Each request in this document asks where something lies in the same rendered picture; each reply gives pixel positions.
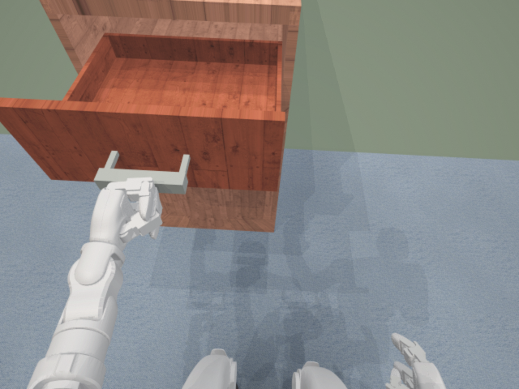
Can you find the cabinet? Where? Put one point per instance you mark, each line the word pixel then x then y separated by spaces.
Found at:
pixel 80 25

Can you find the robot left forearm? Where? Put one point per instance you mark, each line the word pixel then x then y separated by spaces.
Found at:
pixel 76 355

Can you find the robot left thigh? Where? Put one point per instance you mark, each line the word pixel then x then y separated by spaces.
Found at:
pixel 213 372

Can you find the right robot hand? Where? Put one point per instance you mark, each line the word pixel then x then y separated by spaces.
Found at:
pixel 424 375

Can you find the left robot hand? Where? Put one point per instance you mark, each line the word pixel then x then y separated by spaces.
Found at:
pixel 113 209

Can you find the drawer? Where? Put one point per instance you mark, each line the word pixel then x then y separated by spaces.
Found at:
pixel 153 99

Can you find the handle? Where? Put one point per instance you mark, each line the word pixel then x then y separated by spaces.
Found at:
pixel 165 182

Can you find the right robot shin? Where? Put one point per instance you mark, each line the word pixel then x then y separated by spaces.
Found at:
pixel 311 363

